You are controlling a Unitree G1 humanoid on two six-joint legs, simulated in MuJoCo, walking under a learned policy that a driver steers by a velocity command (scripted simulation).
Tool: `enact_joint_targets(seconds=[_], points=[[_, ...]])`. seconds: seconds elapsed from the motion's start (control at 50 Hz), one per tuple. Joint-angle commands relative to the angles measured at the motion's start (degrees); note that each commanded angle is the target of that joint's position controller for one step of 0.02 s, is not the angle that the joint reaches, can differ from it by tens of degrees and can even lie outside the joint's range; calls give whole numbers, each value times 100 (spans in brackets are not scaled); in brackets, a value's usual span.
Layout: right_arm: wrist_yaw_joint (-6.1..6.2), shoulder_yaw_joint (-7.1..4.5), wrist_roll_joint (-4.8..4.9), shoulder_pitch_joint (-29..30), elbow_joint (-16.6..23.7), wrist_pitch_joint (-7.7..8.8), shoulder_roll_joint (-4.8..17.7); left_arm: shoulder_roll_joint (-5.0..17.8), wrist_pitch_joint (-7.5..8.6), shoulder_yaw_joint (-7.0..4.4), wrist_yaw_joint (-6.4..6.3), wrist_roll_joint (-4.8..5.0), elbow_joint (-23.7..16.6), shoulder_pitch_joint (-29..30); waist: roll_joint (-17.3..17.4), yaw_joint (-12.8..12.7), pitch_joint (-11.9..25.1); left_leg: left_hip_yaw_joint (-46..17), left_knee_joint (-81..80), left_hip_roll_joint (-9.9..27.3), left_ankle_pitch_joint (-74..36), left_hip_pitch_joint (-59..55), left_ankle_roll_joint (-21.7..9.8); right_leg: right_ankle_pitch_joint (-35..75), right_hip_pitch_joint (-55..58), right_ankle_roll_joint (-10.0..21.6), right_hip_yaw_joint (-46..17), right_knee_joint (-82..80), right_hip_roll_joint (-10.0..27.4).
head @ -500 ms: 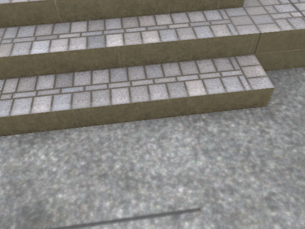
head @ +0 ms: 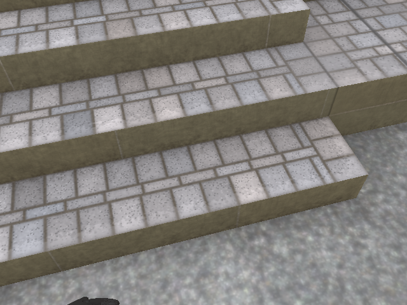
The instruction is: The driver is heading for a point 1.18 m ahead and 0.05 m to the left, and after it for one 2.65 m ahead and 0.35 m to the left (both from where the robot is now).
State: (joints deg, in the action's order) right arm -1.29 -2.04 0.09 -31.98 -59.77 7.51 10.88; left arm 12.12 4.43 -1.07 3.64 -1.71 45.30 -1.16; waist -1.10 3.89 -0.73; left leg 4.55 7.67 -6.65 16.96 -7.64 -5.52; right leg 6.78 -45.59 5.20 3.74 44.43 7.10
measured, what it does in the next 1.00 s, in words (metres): climbs: right foot, then left foot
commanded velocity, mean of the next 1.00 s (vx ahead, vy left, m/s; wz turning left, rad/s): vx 1.00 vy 0.00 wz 0.00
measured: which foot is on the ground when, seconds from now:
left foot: down 0.00-0.16, up 0.18-0.54, down 0.56-0.86, up 0.88-1.00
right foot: up 0.00-0.12, down 0.14-0.56, up 0.58-0.82, down 0.84-1.00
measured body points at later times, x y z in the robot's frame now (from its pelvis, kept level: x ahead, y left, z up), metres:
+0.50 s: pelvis +0.47 -0.01 +0.01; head +0.50 +0.00 +0.45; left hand +0.38 +0.23 -0.14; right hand +0.71 -0.21 -0.08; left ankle +0.56 +0.12 -0.67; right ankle +0.32 -0.08 -0.73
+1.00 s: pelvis +0.91 -0.01 +0.12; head +0.90 -0.02 +0.57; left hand +0.96 +0.23 -0.02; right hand +1.07 -0.24 +0.02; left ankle +0.82 +0.13 -0.29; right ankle +0.92 -0.09 -0.58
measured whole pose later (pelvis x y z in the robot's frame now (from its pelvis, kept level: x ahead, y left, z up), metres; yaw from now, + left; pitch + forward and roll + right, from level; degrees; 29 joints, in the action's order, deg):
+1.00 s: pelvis +0.91 -0.01 +0.12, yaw +0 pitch +3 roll -1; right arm -0.9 -1.0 -2.2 -10.9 -41.2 6.0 10.1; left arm 11.9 4.6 -1.5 0.8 -2.1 55.2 -18.6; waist 1.6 1.2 5.0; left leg -7.6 122.3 -4.6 12.3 44.7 -10.1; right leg -23.4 -25.9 4.8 3.5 46.6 -4.4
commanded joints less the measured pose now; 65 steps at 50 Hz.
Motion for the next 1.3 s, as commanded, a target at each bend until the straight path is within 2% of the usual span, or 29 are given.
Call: enact_joint_targets(seconds=[0.02, 0.12, 0.14, 0.18, 0.24, 0.4, 0.48, 0.52, 0.56, 0.58, 0.6, 0.66, 0.74, 0.78, 0.82, 0.84, 0.86, 0.88, 0.92, 0.96, 1.0, 1.08, 1.12, 1.18, 1.2, 1.22, 1.26, 1.28, 1.3], points=[[71, -58, 31, 83, 310, 155, 786, 178, 67, 51, 6, 74, -456, 758, 239, -189, -901, -377, -928, 1435, -3972, 1138, -263, 604, 1305, 154, 428, -1071, -413], [303, -174, -261, 225, 235, -118, 1397, 940, 76, -243, -265, 71, 134, -1428, 930, -1334, 796, -208, 2766, 1771, -7690, -267, -106, -1117, 3543, 524, 404, -1525, -1230], [305, -180, -265, 495, 300, -147, 1348, 1170, 53, -363, -372, -21, 435, -2481, 882, -1837, 1223, -142, 4386, 1598, -6559, 676, -159, -1588, 4882, 677, 59, -1508, -818], [95, 21, 168, -203, 636, 24, 356, 1613, 39, -546, -334, -198, 563, -2761, -1488, -998, 2357, -868, 8202, 106, 902, 4516, -108, -3913, 7333, 1674, -5050, -2507, 1620], [101, 3, -14, 1373, 952, 26, 662, 540, 186, -343, -208, -75, 642, -1656, 459, -611, 289, -965, 7174, 1067, -441, 4678, -261, -2848, 4726, 1048, -2932, -3290, 838], [-168, 258, -257, 3049, 1806, -169, 346, 674, 498, -230, -176, 206, 961, -1894, 46, -271, -652, -12, 3890, 1251, -1934, 3827, 181, 1066, 2785, 442, -317, -3992, -455], [50, 224, -322, 3085, 1708, -235, 622, 540, 334, -88, -354, 2, 1322, -3216, 78, -554, 48, 866, 4979, 572, -235, 5041, -268, 6116, 6045, 260, -294, -2459, -166], [89, 238, -256, 2693, 1764, -39, 588, 1018, 213, -149, -505, -140, 1238, -2888, -98, -103, 678, 296, 2677, 441, -384, 3152, -296, 6811, 5645, 280, -692, -882, 97], [187, -12, -256, 372, 971, -31, 966, 1314, 184, -282, -457, 123, 918, -1790, -342, 944, 1226, -26, 864, 794, -2138, -273, -347, 4363, 3462, 285, -735, 1886, -250], [142, -188, -365, 39, 723, -105, 1466, 686, 357, -200, -466, 181, 576, -1091, 1061, 817, 916, -1197, 1486, 2052, -5241, -2046, -508, -2497, 529, 92, -459, 4223, -1261], [106, -286, -450, -102, 653, -151, 1871, 288, 419, -69, -529, 372, 295, -1456, 1018, 439, 1186, -1911, 2405, 2913, -7620, -3212, -936, -3166, -1370, 113, -780, 5399, -1199], [96, -49, -577, 45, 364, -177, 667, -16, 243, 34, -558, 234, -447, -243, 402, 254, 401, -1762, 1290, 2783, -3496, -1687, -694, -3686, -3022, 346, -889, 7209, -979], [50, 197, -87, 1032, 159, 90, 334, -565, -36, 482, -493, 32, -1819, 943, 834, -902, -1267, 61, -886, 2056, -2672, 2548, -156, -4760, -2257, 373, -42, 5636, -642], [157, 231, 223, 1874, 537, 2, 472, -302, -40, 510, -280, 138, -1379, -454, 292, -1647, -268, 865, -934, 1177, -6178, 4765, -515, -2690, 2199, 195, 708, 3050, -856], [50, -325, 610, 2157, 935, 390, 2346, 585, -157, 86, -428, 71, -515, -3409, 926, -2983, 2200, 152, 1725, 2047, -10980, 3381, -752, -2056, 5169, 76, 227, 2504, -1297], [19, -495, 589, 2009, 816, 392, 2478, 960, -270, -148, -469, -95, -246, -3794, 768, -3027, 2678, -215, 3592, 1989, -10909, 2279, -627, -2743, 4987, 76, -235, 1297, -1677], [-96, -348, 348, 1921, 931, 343, 1412, 1716, -242, -363, -534, -235, -70, -3471, -1250, -2425, 1902, -430, 6726, 630, -4673, 3223, -169, -1935, 4667, 586, -2563, -1020, -517], [-123, -252, 46, 818, 1245, 279, 871, 1947, -238, -477, -589, -22, -169, -2516, -2496, -1436, 3279, -1876, 10050, -448, -1204, 4330, -97, -1576, 5467, 1199, -6190, -2486, 930], [-97, 92, -344, 1869, 2182, 163, -118, 1004, -71, -318, -373, 82, 332, -1867, -426, -686, 1293, -1521, 11616, 120, -1071, 5914, -270, -3591, 4096, 917, -4998, -2513, 716], [30, 381, -424, 2522, 2601, -32, -848, 197, 113, -154, -242, -62, 1140, -2430, 52, -469, 86, -1464, 12508, 281, -151, 7484, -624, -2421, 3582, 572, -2829, -2000, 297], [95, 444, -184, 2507, 2665, -290, -735, -331, 217, 45, -187, -83, 1282, -2280, 60, -159, -368, -1200, 12225, 233, 307, 7608, -593, -1649, 2669, 341, -1690, -2404, 169], [329, 688, 47, 3960, 3525, -450, -835, -15, 346, 141, -125, 119, 1580, -2178, -7, 200, -1015, -493, 10343, 378, 888, 7466, -470, -2205, 1153, 24, -344, -4181, -6], [259, 580, 169, 3258, 3276, -512, -242, 127, 358, 180, -362, 370, 1280, -1874, 85, 444, -298, 708, 8128, 330, -131, 4178, -161, 1297, 132, 299, 484, -4993, -212], [272, 299, 39, 1449, 2530, -611, 277, 2076, 655, -388, -537, 612, 703, -1725, -626, 1145, 1966, 817, 6875, 69, 217, 2770, -264, 8654, 3420, 412, 622, -2601, 540], [231, 205, 0, 1002, 2420, -586, 522, 2133, 624, -510, -528, 525, 503, -1454, -801, 1319, 2337, 838, 6300, -52, 696, 2821, -323, 9622, 4376, 369, 502, -1300, 817], [180, 96, 31, 708, 2275, -475, 822, 1884, 566, -542, -427, 491, 252, -1329, -584, 1309, 2381, 395, 4714, -245, 547, 2249, -394, 9033, 4399, 404, 393, 351, 720], [113, -299, 96, 1078, 1582, -442, 1241, 177, 549, -201, -268, -202, -514, -903, 1827, 353, 969, -2814, 2678, 487, -2483, 1377, -1329, -1290, 723, -109, -208, 5578, -1279], [164, -198, 48, 2190, 1947, -547, 954, -396, 533, 20, -149, -382, -1105, -1810, 1378, -682, 1534, -4875, 1615, 1095, -854, 1201, -1813, -1398, -449, -149, -1058, 7164, -1166], [148, -145, -45, 2114, 1939, -536, 640, -394, 524, 85, -151, -344, -1359, -1387, 593, -497, 1063, -5551, 921, 1376, 929, 1656, -1988, -1632, -1090, -215, -969, 8343, -1148]])
Velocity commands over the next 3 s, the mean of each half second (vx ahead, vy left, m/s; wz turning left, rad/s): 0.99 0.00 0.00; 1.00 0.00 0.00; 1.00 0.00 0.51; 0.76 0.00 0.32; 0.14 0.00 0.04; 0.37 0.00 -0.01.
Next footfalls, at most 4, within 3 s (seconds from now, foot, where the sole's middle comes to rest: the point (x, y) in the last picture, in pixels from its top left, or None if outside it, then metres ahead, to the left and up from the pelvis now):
0.14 right None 0.36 -0.08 -0.77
0.56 left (168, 275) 0.60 0.11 -0.77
0.84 right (218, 160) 0.96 -0.09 -0.62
1.24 left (176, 84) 1.22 0.05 -0.47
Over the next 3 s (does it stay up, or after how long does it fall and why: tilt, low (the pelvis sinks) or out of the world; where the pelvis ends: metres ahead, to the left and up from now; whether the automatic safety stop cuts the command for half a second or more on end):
stays up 1.98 0.24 0.76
